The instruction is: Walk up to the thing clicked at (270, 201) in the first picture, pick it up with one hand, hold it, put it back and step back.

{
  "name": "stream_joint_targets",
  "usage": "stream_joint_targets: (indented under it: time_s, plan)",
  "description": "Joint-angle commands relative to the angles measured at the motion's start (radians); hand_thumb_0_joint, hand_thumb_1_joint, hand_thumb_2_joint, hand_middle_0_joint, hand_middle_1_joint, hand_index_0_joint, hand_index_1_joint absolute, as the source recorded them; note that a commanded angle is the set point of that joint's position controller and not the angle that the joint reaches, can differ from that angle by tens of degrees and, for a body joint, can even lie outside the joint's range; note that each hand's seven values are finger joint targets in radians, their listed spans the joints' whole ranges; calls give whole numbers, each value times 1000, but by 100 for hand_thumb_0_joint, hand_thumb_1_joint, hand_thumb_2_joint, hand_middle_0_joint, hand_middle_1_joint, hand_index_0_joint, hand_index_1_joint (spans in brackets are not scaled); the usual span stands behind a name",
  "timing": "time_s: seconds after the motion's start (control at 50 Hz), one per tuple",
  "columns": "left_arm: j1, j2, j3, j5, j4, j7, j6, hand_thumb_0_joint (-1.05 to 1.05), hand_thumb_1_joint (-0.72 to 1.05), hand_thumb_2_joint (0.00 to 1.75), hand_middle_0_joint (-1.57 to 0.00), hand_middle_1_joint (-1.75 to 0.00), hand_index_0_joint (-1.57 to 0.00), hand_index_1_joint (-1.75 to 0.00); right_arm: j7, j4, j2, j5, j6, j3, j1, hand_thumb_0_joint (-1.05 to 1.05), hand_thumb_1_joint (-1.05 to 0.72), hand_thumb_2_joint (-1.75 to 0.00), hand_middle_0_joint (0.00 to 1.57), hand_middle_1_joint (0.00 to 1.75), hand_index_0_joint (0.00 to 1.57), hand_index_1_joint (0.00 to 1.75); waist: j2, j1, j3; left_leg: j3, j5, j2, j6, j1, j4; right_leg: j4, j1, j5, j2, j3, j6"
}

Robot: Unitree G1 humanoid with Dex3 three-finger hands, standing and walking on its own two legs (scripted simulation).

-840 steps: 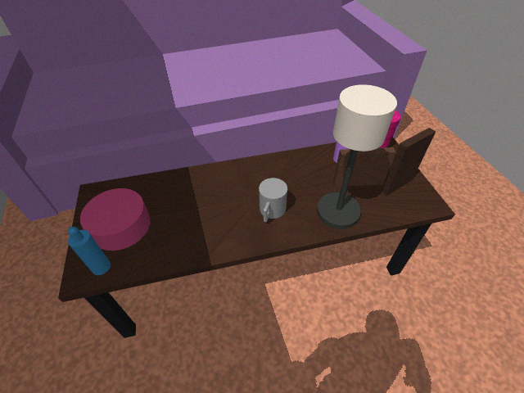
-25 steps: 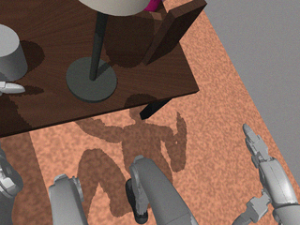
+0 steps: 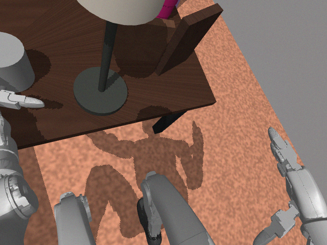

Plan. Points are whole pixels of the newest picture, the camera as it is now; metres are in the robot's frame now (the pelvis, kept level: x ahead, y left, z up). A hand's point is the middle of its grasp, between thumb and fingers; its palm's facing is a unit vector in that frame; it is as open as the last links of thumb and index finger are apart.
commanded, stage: close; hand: left
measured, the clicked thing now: (3, 70) +0.56 +0.22 -0.07
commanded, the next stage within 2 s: settle in 0.68 s
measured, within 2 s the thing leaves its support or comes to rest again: leaves its support in 1.04 s
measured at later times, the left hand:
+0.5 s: hand out of the picture +0.53 +0.23 -0.06, palm faces +0.27 -0.96 +0.01, open 11.5 cm
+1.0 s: hand (2, 73) +0.54 +0.22 -0.06, palm faces +0.26 -0.97 -0.01, open 11.0 cm
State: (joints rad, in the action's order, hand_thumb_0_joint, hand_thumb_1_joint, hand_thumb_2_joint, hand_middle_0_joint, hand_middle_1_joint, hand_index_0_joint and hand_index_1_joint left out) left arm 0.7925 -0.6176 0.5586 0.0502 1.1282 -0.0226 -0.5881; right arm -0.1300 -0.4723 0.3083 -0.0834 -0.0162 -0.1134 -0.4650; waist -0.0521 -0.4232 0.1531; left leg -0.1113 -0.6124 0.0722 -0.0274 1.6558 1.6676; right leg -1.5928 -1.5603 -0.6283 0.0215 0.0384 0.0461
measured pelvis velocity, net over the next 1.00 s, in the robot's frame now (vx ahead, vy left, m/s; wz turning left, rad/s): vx -0.01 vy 0.01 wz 0.00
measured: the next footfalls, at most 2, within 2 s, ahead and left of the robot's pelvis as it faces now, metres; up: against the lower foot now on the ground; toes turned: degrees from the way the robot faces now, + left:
none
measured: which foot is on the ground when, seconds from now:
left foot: down 0.00-1.00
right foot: down 0.00-1.00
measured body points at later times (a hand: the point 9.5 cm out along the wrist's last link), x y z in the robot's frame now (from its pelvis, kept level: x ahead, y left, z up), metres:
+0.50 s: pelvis +0.00 +0.00 +0.00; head +0.21 +0.10 +0.38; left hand +0.51 +0.28 -0.06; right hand +0.19 -0.23 +0.13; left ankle +0.05 +0.13 -0.52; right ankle +0.05 -0.15 -0.52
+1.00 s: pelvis -0.01 +0.01 +0.00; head +0.21 +0.11 +0.38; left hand +0.52 +0.27 -0.06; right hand +0.18 -0.22 +0.15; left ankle +0.05 +0.13 -0.52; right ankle +0.05 -0.15 -0.52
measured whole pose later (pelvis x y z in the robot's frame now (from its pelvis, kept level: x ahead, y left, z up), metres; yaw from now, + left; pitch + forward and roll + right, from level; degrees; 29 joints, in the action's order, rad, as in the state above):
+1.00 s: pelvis -0.01 +0.01 +0.00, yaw +0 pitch +34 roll -7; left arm 0.85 -0.68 0.53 0.10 1.16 -0.06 -0.55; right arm -0.15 -0.59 0.35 -0.08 -0.01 -0.13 -0.50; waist -0.07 -0.46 0.14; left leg -0.11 -0.59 0.06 -0.02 1.68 1.67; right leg -1.59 -1.58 -0.60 0.02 0.03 0.06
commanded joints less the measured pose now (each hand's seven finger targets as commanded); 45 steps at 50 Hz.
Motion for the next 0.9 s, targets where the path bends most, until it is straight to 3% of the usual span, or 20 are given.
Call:
stream_joint_targets:
  time_s: [0.0, 0.02, 0.06, 0.1, 0.12, 0.16, 0.2, 0.24, 0.28, 0.36, 0.46, 0.5, 0.56, 0.64, 0.66, 0.68, 0.72, 0.76, 0.82, 0.88]
  plan:
    - [337, -177, -37, 12, -143, 15, -57, 0, -55, 21, -53, -40, -55, -39, 28, -157, 182, 8, -36, -153, -64, 0, 52, -5, 5, 5, 5, 5, 431, 22, 568, 26, 325, -26, 26, -593, -193, 178, 218, 313, 27, 19, -68]
    - [323, -153, -42, 9, -108, 17, -52, 0, -54, 22, -54, -42, -56, -40, 25, -139, 174, 8, -34, -145, -72, 0, 52, -5, 5, 5, 5, 5, 422, 18, 531, 27, 318, -27, 26, -569, -193, 178, 209, 308, 27, 21, -68]
    - [278, -143, -34, 7, -75, 13, -48, 0, -53, 24, -56, -44, -58, -42, 24, -192, 191, 12, -40, -155, -51, 0, 52, -5, 5, 5, 5, 5, 377, 17, 545, 26, 318, -28, 31, -550, -190, 179, 229, 318, 30, 29, -66]
    - [315, -195, -9, 6, -139, 10, -60, 0, -50, 26, -58, -46, -60, -44, 23, -169, 181, 12, -36, -142, -75, 0, 52, -4, 5, 5, 5, 5, 390, 32, 571, 31, 307, -32, 32, -541, -192, 183, 257, 313, 29, 23, -64]
    - [304, -189, -11, 7, -133, 13, -60, 0, -46, 28, -59, -48, -61, -46, 23, -184, 181, 15, -39, -147, -72, 0, 53, -4, 5, 5, 5, 5, 383, 34, 573, 31, 292, -34, 32, -538, -197, 182, 263, 302, 27, 19, -63]
    - [276, -106, -40, -7, -73, 14, -58, 0, -45, 31, -62, -51, -65, -50, 22, -192, 183, 17, -43, -150, -63, 0, 53, -4, 5, 5, 5, 5, 359, 14, 544, 28, 288, -33, 33, -531, -201, 184, 237, 297, 31, 32, -66]
    - [292, -161, -15, -2, -104, 4, -72, 0, -39, 36, -66, -55, -68, -54, 26, -187, 194, 18, -45, -150, -66, 0, 53, -4, 5, 5, 5, 5, 365, 26, 540, 22, 291, -32, 27, -538, -206, 173, 225, 295, 31, 40, -69]
    - [292, -160, -26, 11, -99, 4, -86, 0, -34, 40, -70, -59, -72, -57, 21, -205, 181, 16, -48, -137, -78, 0, 53, -4, 5, 5, 5, 5, 375, 13, 537, 25, 288, -31, 28, -540, -199, 171, 213, 290, 31, 36, -69]
    - [314, -185, -19, 16, -111, 3, -96, 0, -30, 44, -74, -63, -77, -62, 25, -216, 193, 16, -49, -153, -81, 0, 54, -4, 5, 5, 5, 5, 388, 10, 550, 26, 292, -32, 25, -557, -197, 171, 212, 296, 30, 33, -68]
    - [377, -181, -36, 12, -157, 7, -96, 0, -23, 53, -83, -72, -85, -71, 22, -193, 189, 10, -48, -151, -101, 0, 53, -4, 5, 5, 5, 5, 451, 2, 573, 28, 303, -30, 19, -610, -195, 172, 194, 300, 26, 28, -69]
    - [335, -170, -43, 26, -84, -2, -80, 0, -12, 61, -95, -83, -97, -81, 14, -191, 196, 10, -48, -162, -79, 0, 53, -4, 5, 5, 5, 5, 452, 1, 529, 20, 342, -27, 18, -600, -180, 151, 154, 315, 28, 36, -71]
    - [352, -134, -63, 27, -82, -3, -80, 0, -8, 66, -99, -88, -101, -86, 13, -227, 205, 7, -52, -167, -81, 0, 54, -4, 5, 5, 5, 5, 435, -23, 539, 21, 320, -28, 22, -591, -179, 164, 173, 312, 27, 37, -69]
    - [337, -169, -41, 37, -65, -10, -82, 0, -12, 73, -105, -95, -107, -94, 7, -203, 192, 10, -49, -146, -85, 0, 53, -4, 5, 5, 5, 5, 433, -2, 517, 21, 291, -30, 20, -558, -184, 155, 161, 284, 27, 37, -72]
    - [356, -182, -38, 42, -32, -15, -87, 0, -12, 80, -113, -105, -116, -104, 9, -241, 210, 10, -47, -160, -88, 0, 54, -4, 5, 5, 5, 5, 423, -36, 499, 13, 261, -26, 18, -548, -191, 155, 145, 264, 28, 43, -71]
    - [370, -192, -36, 44, -48, -15, -88, 0, -10, 82, -115, -107, -117, -106, 7, -242, 203, 10, -47, -143, -89, 0, 54, -4, 5, 5, 5, 5, 427, -22, 504, 12, 270, -26, 16, -558, -190, 150, 140, 268, 28, 43, -71]
    - [381, -217, -32, 49, -64, -17, -87, 0, -11, 85, -116, -109, -119, -108, 7, -237, 203, 15, -48, -154, -91, 0, 54, -4, 5, 5, 5, 5, 454, -26, 516, 12, 291, -25, 15, -572, -184, 143, 136, 280, 28, 42, -73]
    - [393, -180, -45, 47, -48, -16, -78, 0, -12, 87, -120, -113, -123, -111, 7, -252, 209, 11, -48, -157, -92, 0, 53, -4, 5, 5, 5, 5, 442, -41, 529, 9, 305, -23, 16, -585, -181, 143, 131, 289, 28, 45, -72]
    - [414, -170, -61, 48, -54, -14, -72, 0, -15, 89, -121, -115, -124, -114, 3, -247, 204, 13, -47, -151, -98, 0, 53, -4, 5, 5, 5, 5, 459, -43, 518, 8, 280, -23, 13, -587, -192, 149, 119, 268, 26, 45, -73]
    - [425, -236, -37, 59, -95, -21, -61, 0, -8, 92, -111, -112, -113, -112, 6, -271, 225, 14, -44, -169, -95, 0, 53, -5, 5, 5, 5, 5, 480, -27, 571, 10, 307, -22, 11, -619, -188, 146, 154, 292, 25, 43, -72]
    - [421, -183, -59, 52, -133, -19, -40, 0, -10, 93, -111, -113, -113, -113, 7, -282, 225, 13, -36, -182, -113, 0, 53, -5, 5, 5, 5, 5, 513, -28, 593, 14, 328, -22, 7, -670, -200, 160, 165, 300, 24, 42, -73]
